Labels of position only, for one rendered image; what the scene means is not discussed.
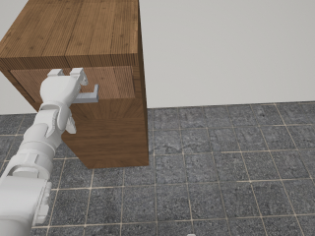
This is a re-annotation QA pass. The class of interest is cabinet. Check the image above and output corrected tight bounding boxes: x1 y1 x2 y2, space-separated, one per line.
0 0 150 169

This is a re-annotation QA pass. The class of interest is left robot forearm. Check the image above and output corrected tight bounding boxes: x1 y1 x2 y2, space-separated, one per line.
0 101 70 186

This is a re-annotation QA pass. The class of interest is robot left hand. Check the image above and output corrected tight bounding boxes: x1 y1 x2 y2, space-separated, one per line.
39 67 89 134

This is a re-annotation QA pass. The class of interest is handle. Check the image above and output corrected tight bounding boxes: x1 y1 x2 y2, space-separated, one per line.
72 84 99 103

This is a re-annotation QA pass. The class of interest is drawer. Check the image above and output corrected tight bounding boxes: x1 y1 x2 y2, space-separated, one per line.
10 66 136 102

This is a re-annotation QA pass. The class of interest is left robot upper arm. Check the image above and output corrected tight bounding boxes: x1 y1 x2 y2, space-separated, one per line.
0 175 52 236

